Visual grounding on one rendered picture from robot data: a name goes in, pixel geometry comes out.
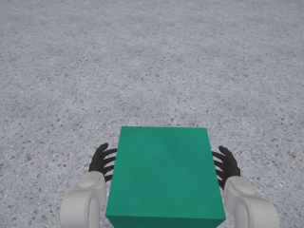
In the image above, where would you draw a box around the left robot hand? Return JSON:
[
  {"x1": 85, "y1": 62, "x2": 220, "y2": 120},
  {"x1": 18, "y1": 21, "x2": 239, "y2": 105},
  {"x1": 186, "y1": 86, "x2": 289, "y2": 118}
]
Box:
[{"x1": 88, "y1": 142, "x2": 118, "y2": 182}]

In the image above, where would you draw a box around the carton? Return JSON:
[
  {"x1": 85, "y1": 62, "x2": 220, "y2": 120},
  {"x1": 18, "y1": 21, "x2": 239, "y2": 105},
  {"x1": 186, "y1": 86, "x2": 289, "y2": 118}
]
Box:
[{"x1": 105, "y1": 126, "x2": 226, "y2": 228}]

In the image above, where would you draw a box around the left robot forearm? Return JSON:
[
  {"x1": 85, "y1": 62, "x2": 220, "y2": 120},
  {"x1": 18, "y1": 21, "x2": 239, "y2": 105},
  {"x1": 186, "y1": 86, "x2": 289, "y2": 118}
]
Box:
[{"x1": 58, "y1": 171, "x2": 107, "y2": 228}]

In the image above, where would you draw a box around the right robot forearm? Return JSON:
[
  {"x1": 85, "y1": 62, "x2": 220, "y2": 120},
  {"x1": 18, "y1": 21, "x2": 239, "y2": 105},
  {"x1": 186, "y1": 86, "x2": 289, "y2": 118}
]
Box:
[{"x1": 223, "y1": 176, "x2": 280, "y2": 228}]

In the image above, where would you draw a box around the right robot hand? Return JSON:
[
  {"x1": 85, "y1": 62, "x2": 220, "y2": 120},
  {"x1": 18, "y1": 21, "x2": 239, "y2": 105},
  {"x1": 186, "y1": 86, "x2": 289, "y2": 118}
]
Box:
[{"x1": 212, "y1": 145, "x2": 241, "y2": 191}]

